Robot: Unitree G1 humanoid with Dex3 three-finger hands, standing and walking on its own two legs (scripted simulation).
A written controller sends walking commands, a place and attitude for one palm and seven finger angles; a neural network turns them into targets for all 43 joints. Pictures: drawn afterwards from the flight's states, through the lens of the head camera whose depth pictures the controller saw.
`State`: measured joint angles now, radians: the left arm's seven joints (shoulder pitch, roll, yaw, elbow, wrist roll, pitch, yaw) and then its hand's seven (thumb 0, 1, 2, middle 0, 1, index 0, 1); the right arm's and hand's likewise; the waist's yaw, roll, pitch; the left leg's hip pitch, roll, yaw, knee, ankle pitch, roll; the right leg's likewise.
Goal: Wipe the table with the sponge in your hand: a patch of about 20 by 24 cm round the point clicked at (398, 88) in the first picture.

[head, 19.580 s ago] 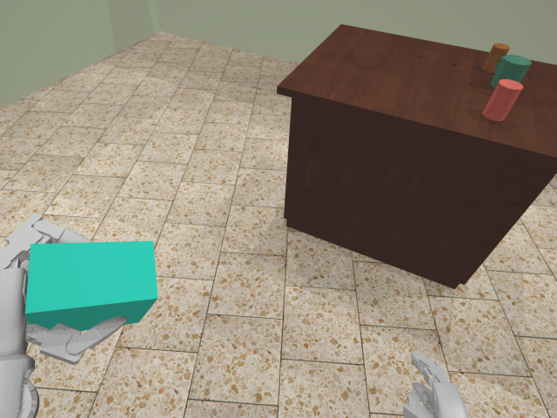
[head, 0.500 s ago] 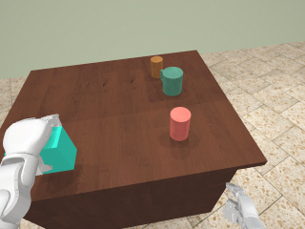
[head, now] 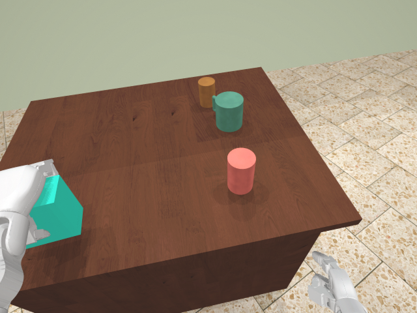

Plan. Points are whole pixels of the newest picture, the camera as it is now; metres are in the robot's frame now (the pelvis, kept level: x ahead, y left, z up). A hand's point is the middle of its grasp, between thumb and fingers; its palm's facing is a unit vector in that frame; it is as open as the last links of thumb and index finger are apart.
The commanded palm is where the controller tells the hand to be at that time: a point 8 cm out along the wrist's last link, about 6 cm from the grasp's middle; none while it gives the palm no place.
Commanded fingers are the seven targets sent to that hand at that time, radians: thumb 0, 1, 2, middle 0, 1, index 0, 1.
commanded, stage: move the sponge above the wiping area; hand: left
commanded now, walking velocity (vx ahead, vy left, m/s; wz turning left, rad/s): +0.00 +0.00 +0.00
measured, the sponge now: (42, 218) +0.23 +0.36 +0.07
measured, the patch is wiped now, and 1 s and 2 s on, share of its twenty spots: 0.00 0.00 0.00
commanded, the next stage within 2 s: none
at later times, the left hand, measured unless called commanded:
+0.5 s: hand (28, 211) +0.22 +0.36 +0.10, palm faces -0.04 -0.04 -1.00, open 10.5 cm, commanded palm +0.20 +0.33 +0.16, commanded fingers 0.00 0.10 1.30 -1.20 -1.60 -1.20 -1.60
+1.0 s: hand (39, 224) +0.21 +0.34 +0.09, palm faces -0.10 -0.09 -0.99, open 10.4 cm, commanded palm +0.19 +0.32 +0.17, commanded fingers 0.00 0.10 1.30 -1.20 -1.60 -1.20 -1.60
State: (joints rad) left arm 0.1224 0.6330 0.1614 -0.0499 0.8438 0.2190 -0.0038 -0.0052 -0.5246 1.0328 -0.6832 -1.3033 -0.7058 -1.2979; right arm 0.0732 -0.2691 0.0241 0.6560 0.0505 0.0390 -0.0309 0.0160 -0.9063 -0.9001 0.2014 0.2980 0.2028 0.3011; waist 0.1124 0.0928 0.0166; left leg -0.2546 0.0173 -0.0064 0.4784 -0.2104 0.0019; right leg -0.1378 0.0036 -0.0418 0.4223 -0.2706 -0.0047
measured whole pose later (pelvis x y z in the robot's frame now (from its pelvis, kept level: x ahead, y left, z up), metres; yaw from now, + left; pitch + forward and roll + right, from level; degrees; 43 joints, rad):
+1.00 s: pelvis -0.01 +0.01 +0.00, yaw +1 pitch -2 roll -1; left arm 0.13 0.60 0.06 -0.06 0.83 0.30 -0.10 -0.01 -0.52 1.04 -0.69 -1.31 -0.71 -1.31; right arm 0.06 -0.28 0.04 0.63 0.07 0.03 -0.04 0.02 -0.91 -0.90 0.20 0.30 0.20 0.30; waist 0.10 0.12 0.01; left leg -0.26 0.00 -0.02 0.47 -0.19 0.02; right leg -0.14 -0.01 -0.05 0.43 -0.26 0.01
